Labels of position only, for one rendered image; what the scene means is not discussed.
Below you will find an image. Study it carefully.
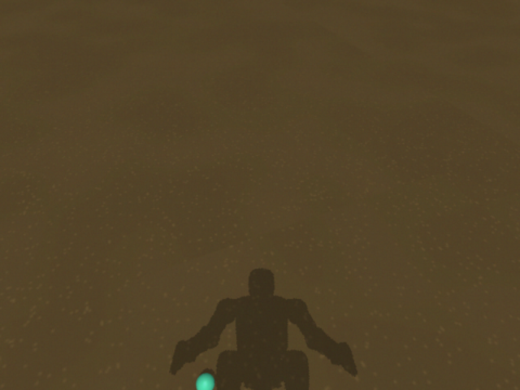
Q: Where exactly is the ball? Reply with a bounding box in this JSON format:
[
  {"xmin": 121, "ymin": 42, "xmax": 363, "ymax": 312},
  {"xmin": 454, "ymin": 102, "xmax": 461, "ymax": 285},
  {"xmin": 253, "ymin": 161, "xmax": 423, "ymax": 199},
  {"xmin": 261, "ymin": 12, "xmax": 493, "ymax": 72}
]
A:
[{"xmin": 196, "ymin": 373, "xmax": 215, "ymax": 390}]

